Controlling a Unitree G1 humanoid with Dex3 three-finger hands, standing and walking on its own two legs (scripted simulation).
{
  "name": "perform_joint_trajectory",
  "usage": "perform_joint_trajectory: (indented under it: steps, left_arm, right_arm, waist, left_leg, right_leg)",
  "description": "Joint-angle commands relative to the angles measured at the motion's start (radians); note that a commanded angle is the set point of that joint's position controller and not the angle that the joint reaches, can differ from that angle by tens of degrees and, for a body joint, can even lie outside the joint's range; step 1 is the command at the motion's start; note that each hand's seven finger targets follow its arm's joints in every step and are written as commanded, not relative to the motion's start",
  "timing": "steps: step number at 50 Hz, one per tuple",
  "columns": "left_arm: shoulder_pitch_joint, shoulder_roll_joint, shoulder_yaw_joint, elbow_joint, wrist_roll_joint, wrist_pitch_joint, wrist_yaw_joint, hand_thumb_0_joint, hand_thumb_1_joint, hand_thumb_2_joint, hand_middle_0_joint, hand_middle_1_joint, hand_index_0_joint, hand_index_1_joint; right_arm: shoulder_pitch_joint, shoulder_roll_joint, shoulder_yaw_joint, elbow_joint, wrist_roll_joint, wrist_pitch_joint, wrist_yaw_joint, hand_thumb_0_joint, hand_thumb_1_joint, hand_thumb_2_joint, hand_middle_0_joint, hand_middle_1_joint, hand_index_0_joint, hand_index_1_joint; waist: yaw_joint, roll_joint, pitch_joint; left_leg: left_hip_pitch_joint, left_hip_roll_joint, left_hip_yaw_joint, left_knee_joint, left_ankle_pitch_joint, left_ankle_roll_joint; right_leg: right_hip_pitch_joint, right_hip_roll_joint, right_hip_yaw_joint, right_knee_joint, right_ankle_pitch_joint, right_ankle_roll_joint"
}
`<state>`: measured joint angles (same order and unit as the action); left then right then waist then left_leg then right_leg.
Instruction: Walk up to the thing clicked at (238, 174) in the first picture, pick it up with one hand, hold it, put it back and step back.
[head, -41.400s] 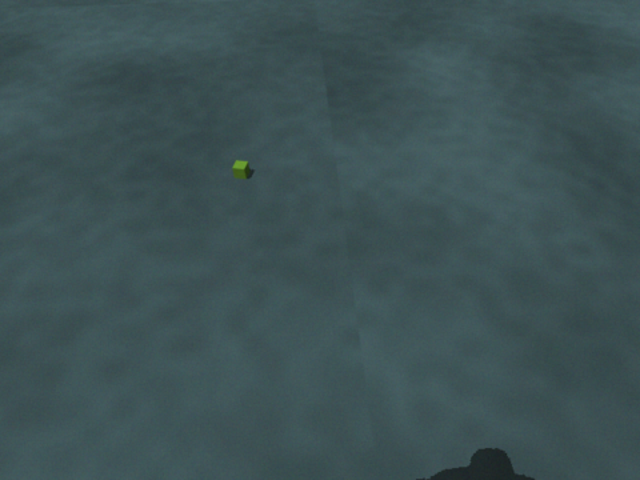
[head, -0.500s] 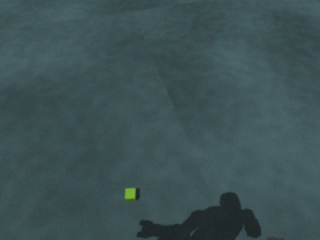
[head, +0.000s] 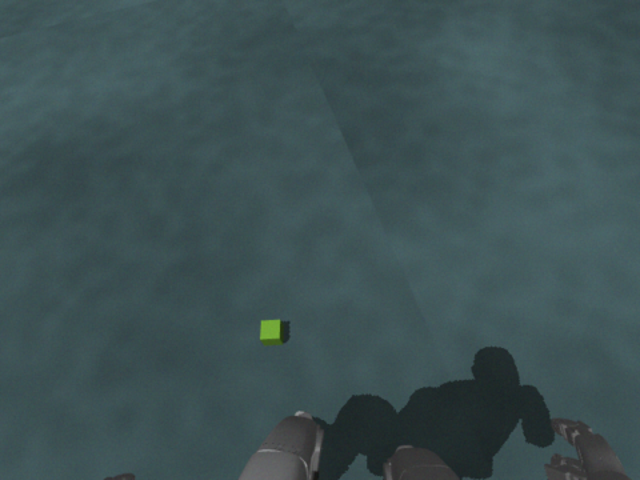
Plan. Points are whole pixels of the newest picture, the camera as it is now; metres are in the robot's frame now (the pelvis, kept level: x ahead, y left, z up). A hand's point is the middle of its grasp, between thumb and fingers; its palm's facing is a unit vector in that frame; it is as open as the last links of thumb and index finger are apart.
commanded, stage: step back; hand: left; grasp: from above
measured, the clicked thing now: (272, 332) +0.54 +0.26 -0.72
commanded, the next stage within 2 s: none
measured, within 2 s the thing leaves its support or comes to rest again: neither
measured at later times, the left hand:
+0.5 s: hand out of the picture -0.05 +0.32 -0.14, palm faces +0.09 -0.92 -0.38, open 7.4 cm
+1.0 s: hand out of the picture -0.26 +0.30 -0.11, palm faces -0.05 -0.90 -0.43, open 7.4 cm
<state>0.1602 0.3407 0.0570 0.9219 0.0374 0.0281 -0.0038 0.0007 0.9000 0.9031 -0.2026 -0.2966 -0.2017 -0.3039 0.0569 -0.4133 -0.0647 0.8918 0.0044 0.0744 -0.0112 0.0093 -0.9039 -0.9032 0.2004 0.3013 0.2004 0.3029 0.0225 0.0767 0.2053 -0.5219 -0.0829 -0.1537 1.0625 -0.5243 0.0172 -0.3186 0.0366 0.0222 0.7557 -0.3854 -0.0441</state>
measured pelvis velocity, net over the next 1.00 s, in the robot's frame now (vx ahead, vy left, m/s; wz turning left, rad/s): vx -0.31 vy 0.03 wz -0.08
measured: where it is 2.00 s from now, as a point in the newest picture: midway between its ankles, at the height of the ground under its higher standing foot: outside the picture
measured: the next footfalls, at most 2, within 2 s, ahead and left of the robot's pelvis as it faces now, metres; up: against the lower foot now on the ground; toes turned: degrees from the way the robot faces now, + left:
left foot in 0.36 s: -0.08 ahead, +0.14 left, +0.00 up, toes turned +2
right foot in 0.84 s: -0.27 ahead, -0.08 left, +0.00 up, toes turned -2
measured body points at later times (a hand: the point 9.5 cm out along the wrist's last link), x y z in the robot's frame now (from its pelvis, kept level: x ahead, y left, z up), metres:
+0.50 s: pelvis -0.14 +0.05 +0.01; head -0.10 +0.07 +0.46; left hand -0.05 +0.37 -0.11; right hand -0.02 -0.26 -0.09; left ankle -0.12 +0.14 -0.71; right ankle -0.09 -0.10 -0.64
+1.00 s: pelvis -0.31 +0.03 +0.02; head -0.29 +0.00 +0.47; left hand -0.26 +0.34 -0.08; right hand -0.23 -0.29 -0.12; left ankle -0.23 +0.17 -0.64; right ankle -0.31 -0.08 -0.71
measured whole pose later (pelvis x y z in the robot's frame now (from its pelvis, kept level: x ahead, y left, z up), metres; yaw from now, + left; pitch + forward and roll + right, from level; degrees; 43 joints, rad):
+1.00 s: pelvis -0.31 +0.03 +0.02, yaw -5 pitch -4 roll +3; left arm 0.29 0.34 0.07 0.88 0.05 0.05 -0.01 0.00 0.90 0.90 -0.20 -0.30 -0.20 -0.30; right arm 0.16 -0.39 -0.07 0.90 -0.01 0.09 0.00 0.01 -0.90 -0.90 0.20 0.30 0.20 0.30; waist 0.05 0.02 0.12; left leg -0.53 -0.11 -0.10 1.05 -0.41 -0.01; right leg -0.24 -0.02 0.07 0.63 -0.33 -0.02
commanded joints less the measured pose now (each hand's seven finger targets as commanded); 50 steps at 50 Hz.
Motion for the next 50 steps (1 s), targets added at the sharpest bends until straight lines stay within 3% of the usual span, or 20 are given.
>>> perform_joint_trajectory:
  steps: [1,6,9,13,17,18,19,20,21,24,25,29,35,40,42,43,45,46,49,50]
  left_arm:
    - [-0.137,0.303,0.086,-0.147,0.001,-0.037,0.038,0.000,0.900,0.900,-0.200,-0.300,-0.200,-0.300]
    - [0.045,0.239,0.079,-0.141,-0.009,-0.035,0.055,0.000,0.900,0.900,-0.200,-0.300,-0.200,-0.300]
    - [0.089,0.252,0.087,-0.143,-0.015,-0.027,0.061,0.000,0.900,0.900,-0.200,-0.300,-0.200,-0.300]
    - [0.037,0.289,0.093,-0.182,-0.015,-0.020,0.059,0.000,0.900,0.900,-0.200,-0.300,-0.200,-0.300]
    - [-0.068,0.303,0.083,-0.212,-0.021,-0.007,0.048,0.000,0.900,0.900,-0.200,-0.300,-0.200,-0.300]
    - [-0.069,0.276,0.074,-0.211,-0.022,-0.002,0.046,0.000,0.900,0.900,-0.200,-0.300,-0.200,-0.300]
    - [-0.065,0.225,0.062,-0.222,-0.027,-0.003,0.046,0.000,0.900,0.900,-0.200,-0.300,-0.200,-0.300]
    - [-0.089,0.253,0.078,-0.208,-0.026,-0.001,0.059,0.000,0.900,0.900,-0.200,-0.300,-0.200,-0.300]
    - [-0.084,0.254,0.083,-0.191,-0.013,0.000,0.065,0.000,0.900,0.900,-0.200,-0.300,-0.200,-0.300]
    - [0.015,0.248,0.088,-0.134,-0.034,0.005,0.054,0.000,0.900,0.900,-0.200,-0.300,-0.200,-0.300]
    - [0.064,0.245,0.087,-0.121,-0.036,0.007,0.050,0.000,0.900,0.900,-0.200,-0.300,-0.200,-0.300]
    - [0.092,0.224,0.082,-0.119,-0.022,-0.004,0.045,0.000,0.900,0.900,-0.200,-0.300,-0.200,-0.300]
    - [0.088,0.227,0.069,-0.142,-0.021,-0.008,0.036,0.000,0.900,0.900,-0.200,-0.300,-0.200,-0.300]
    - [0.211,0.240,0.074,-0.076,-0.018,-0.005,0.019,0.000,0.900,0.900,-0.200,-0.300,-0.200,-0.300]
    - [0.301,0.227,0.080,-0.035,-0.011,-0.005,0.014,0.000,0.900,0.900,-0.200,-0.300,-0.200,-0.300]
    - [0.298,0.253,0.090,-0.038,0.002,-0.008,0.015,0.000,0.900,0.900,-0.200,-0.300,-0.200,-0.300]
    - [0.126,0.424,0.124,-0.126,0.019,-0.002,0.014,0.000,0.900,0.900,-0.200,-0.300,-0.200,-0.300]
    - [0.013,0.426,0.123,-0.171,0.017,-0.007,0.022,0.000,0.900,0.900,-0.200,-0.300,-0.200,-0.300]
    - [-0.123,0.275,0.095,-0.203,0.008,-0.018,0.032,0.000,0.900,0.900,-0.200,-0.300,-0.200,-0.300]
    - [-0.122,0.256,0.098,-0.201,0.008,-0.015,0.031,0.000,0.900,0.900,-0.200,-0.300,-0.200,-0.300]
  right_arm:
    - [0.117,-0.208,-0.048,-0.030,0.010,-0.021,-0.018,0.000,-0.900,-0.900,0.200,0.300,0.200,0.300]
    - [0.061,-0.181,-0.016,-0.061,-0.010,-0.038,-0.029,0.000,-0.900,-0.900,0.200,0.300,0.200,0.300]
    - [0.056,-0.165,-0.014,-0.077,-0.016,-0.041,-0.032,0.000,-0.900,-0.900,0.200,0.300,0.200,0.300]
    - [0.123,-0.173,-0.027,-0.059,-0.021,-0.036,-0.019,0.000,-0.900,-0.900,0.200,0.300,0.200,0.300]
    - [0.248,-0.166,-0.044,-0.014,-0.029,-0.033,0.005,0.000,-0.900,-0.900,0.200,0.300,0.200,0.300]
    - [0.240,-0.184,-0.052,-0.022,-0.040,-0.033,0.007,0.000,-0.900,-0.900,0.200,0.300,0.200,0.300]
    - [0.197,-0.267,-0.070,-0.044,-0.055,-0.034,0.010,0.000,-0.900,-0.900,0.200,0.300,0.200,0.300]
    - [0.126,-0.326,-0.077,-0.067,-0.049,-0.032,0.016,0.000,-0.900,-0.900,0.200,0.300,0.200,0.300]
    - [0.081,-0.333,-0.077,-0.083,-0.049,-0.037,0.013,0.000,-0.900,-0.900,0.200,0.300,0.200,0.300]
    - [-0.041,-0.216,-0.040,-0.114,-0.058,-0.048,-0.001,0.000,-0.900,-0.900,0.200,0.300,0.200,0.300]
    - [-0.049,-0.200,-0.037,-0.116,-0.051,-0.050,-0.003,0.000,-0.900,-0.900,0.200,0.300,0.200,0.300]
    - [0.036,-0.166,-0.039,-0.108,-0.028,-0.057,-0.006,0.000,-0.900,-0.900,0.200,0.300,0.200,0.300]
    - [0.084,-0.205,-0.061,-0.123,-0.027,-0.049,-0.005,0.000,-0.900,-0.900,0.200,0.300,0.200,0.300]
    - [0.025,-0.235,-0.072,-0.134,-0.033,-0.029,-0.001,0.000,-0.900,-0.900,0.200,0.300,0.200,0.300]
    - [-0.004,-0.236,-0.073,-0.136,-0.028,-0.020,0.002,0.000,-0.900,-0.900,0.200,0.300,0.200,0.300]
    - [-0.001,-0.198,-0.062,-0.133,-0.019,-0.021,0.006,0.000,-0.900,-0.900,0.200,0.300,0.200,0.300]
    - [-0.053,-0.150,-0.058,-0.141,-0.017,-0.022,-0.009,0.000,-0.900,-0.900,0.200,0.300,0.200,0.300]
    - [-0.028,-0.201,-0.074,-0.129,-0.024,-0.016,-0.016,0.000,-0.900,-0.900,0.200,0.300,0.200,0.300]
    - [0.148,-0.159,-0.054,-0.047,-0.006,-0.021,-0.007,0.000,-0.900,-0.900,0.200,0.300,0.200,0.300]
    - [0.176,-0.139,-0.042,-0.040,-0.006,-0.026,-0.011,0.000,-0.900,-0.900,0.200,0.300,0.200,0.300]
  waist:
    - [-0.052,-0.220,-0.199]
    - [0.048,-0.166,-0.278]
    - [0.065,-0.219,-0.282]
    - [0.027,-0.259,-0.313]
    - [-0.068,-0.215,-0.319]
    - [-0.079,-0.112,-0.288]
    - [-0.074,0.119,-0.256]
    - [-0.076,0.167,-0.214]
    - [-0.079,0.179,-0.169]
    - [0.016,0.054,-0.105]
    - [0.037,0.048,-0.104]
    - [-0.009,0.038,-0.180]
    - [-0.064,0.082,-0.275]
    - [-0.023,0.100,-0.288]
    - [0.027,0.074,-0.306]
    - [0.036,-0.020,-0.279]
    - [0.081,-0.442,-0.106]
    - [0.040,-0.417,-0.020]
    - [-0.082,-0.206,-0.058]
    - [-0.078,-0.208,-0.093]
  left_leg:
    - [-0.001,-0.052,-0.055,0.208,0.051,-0.024]
    - [-0.115,-0.028,-0.037,0.077,0.017,-0.043]
    - [-0.071,-0.001,-0.009,-0.043,-0.031,-0.047]
    - [0.102,0.042,0.069,-0.214,0.000,-0.026]
    - [0.361,0.047,0.147,-0.518,0.242,0.028]
    - [0.349,0.121,0.029,-0.619,0.265,0.057]
    - [0.379,0.322,-0.261,-0.704,0.363,0.141]
    - [0.223,0.441,-0.343,-0.761,0.379,0.252]
    - [0.100,0.484,-0.410,-0.799,0.358,0.307]
    - [0.157,0.309,-0.130,-0.738,0.473,0.161]
    - [0.189,0.285,-0.091,-0.733,0.444,0.145]
    - [0.424,0.309,-0.073,-0.667,0.551,0.209]
    - [0.517,0.358,-0.081,-0.665,0.434,0.245]
    - [0.327,0.352,-0.069,-0.702,0.221,0.168]
    - [0.241,0.327,-0.032,-0.670,0.141,0.124]
    - [0.153,0.269,0.007,-0.580,0.071,0.067]
    - [0.034,-0.012,0.082,-0.091,-0.064,-0.039]
    - [0.085,0.031,-0.026,0.085,-0.029,-0.044]
    - [0.062,-0.073,-0.040,0.162,0.138,-0.036]
    - [0.064,-0.084,-0.023,0.184,0.144,-0.039]
  right_leg:
    - [0.051,-0.241,0.275,-0.310,0.428,-0.127]
    - [0.380,-0.280,0.254,-0.228,0.716,-0.174]
    - [0.421,-0.311,0.267,-0.218,0.784,-0.193]
    - [0.297,-0.323,0.251,-0.235,0.688,-0.183]
    - [0.061,-0.251,0.160,-0.195,0.381,-0.080]
    - [-0.010,-0.187,0.127,-0.112,0.237,-0.041]
    - [-0.196,-0.019,0.046,0.086,-0.039,0.012]
    - [-0.180,0.076,0.071,0.317,-0.274,0.031]
    - [-0.134,0.081,0.141,0.475,-0.284,0.036]
    - [-0.215,0.096,0.195,0.580,-0.114,0.024]
    - [-0.230,0.101,0.188,0.585,-0.072,0.026]
    - [-0.251,0.068,0.152,0.492,-0.061,0.083]
    - [-0.154,0.010,0.088,0.222,-0.128,0.100]
    - [0.080,-0.031,-0.002,-0.105,-0.057,0.054]
    - [0.195,-0.030,-0.030,-0.273,0.056,0.015]
    - [0.193,-0.080,0.089,-0.325,-0.006,-0.023]
    - [-0.186,-0.436,0.583,-0.575,-0.285,-0.232]
    - [-0.346,-0.478,0.616,-0.621,-0.326,-0.261]
    - [-0.182,-0.221,0.174,-0.453,0.079,-0.093]
    - [-0.140,-0.193,0.123,-0.432,0.131,-0.069]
